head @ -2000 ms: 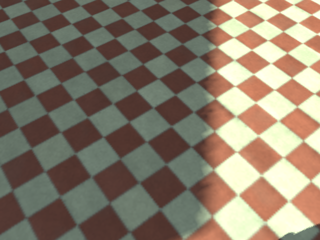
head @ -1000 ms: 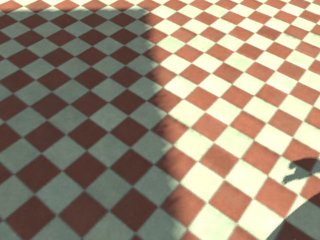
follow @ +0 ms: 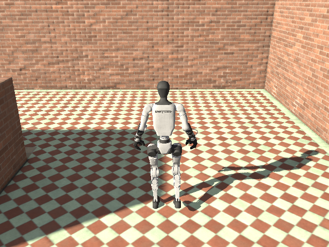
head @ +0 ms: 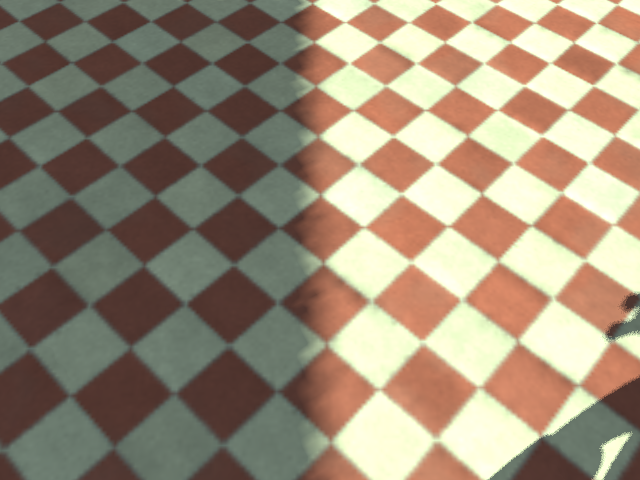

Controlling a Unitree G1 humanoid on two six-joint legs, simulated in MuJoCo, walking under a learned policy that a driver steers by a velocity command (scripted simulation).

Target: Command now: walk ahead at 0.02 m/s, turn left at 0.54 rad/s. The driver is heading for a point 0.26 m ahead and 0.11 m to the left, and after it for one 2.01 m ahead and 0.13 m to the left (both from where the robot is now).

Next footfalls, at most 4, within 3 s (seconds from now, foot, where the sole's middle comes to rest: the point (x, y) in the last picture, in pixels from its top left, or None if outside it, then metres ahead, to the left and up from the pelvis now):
0.24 right None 0.11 -0.16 -0.77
0.70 left None -0.01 0.08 -0.77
1.14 right None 0.37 0.05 -0.77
1.58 left None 0.30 0.27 -0.77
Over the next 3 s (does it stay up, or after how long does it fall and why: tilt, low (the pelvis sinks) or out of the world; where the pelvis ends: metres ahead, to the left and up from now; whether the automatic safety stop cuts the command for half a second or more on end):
stays up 0.41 0.05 0.01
